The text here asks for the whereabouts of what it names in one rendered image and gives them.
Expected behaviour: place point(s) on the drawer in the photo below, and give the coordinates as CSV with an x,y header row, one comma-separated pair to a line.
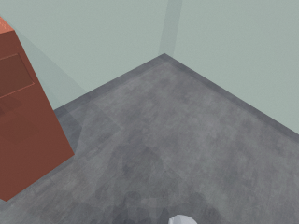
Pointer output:
x,y
13,75

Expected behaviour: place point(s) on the robot right thigh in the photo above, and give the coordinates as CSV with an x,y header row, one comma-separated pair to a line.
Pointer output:
x,y
181,219

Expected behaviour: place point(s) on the cabinet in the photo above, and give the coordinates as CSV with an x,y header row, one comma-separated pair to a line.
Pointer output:
x,y
32,141

